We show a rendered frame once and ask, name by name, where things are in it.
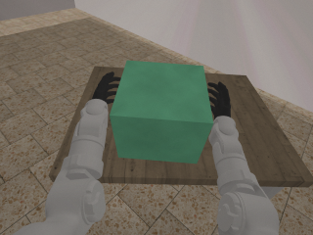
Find robot left hand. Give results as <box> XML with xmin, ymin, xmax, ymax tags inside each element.
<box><xmin>92</xmin><ymin>71</ymin><xmax>121</xmax><ymax>104</ymax></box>

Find robot left forearm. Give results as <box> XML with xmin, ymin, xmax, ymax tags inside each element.
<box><xmin>45</xmin><ymin>99</ymin><xmax>109</xmax><ymax>216</ymax></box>

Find robot right hand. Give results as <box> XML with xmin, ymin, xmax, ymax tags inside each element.
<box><xmin>207</xmin><ymin>81</ymin><xmax>231</xmax><ymax>119</ymax></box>

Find carton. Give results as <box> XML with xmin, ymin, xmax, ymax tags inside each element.
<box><xmin>110</xmin><ymin>60</ymin><xmax>214</xmax><ymax>164</ymax></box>

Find robot right upper arm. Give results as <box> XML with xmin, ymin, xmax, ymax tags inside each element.
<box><xmin>216</xmin><ymin>191</ymin><xmax>279</xmax><ymax>235</ymax></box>

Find robot right forearm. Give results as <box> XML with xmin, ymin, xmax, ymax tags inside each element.
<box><xmin>208</xmin><ymin>116</ymin><xmax>280</xmax><ymax>229</ymax></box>

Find table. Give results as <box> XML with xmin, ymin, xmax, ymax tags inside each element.
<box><xmin>49</xmin><ymin>66</ymin><xmax>313</xmax><ymax>235</ymax></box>

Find robot left upper arm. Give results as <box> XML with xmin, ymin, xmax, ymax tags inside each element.
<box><xmin>13</xmin><ymin>178</ymin><xmax>106</xmax><ymax>235</ymax></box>

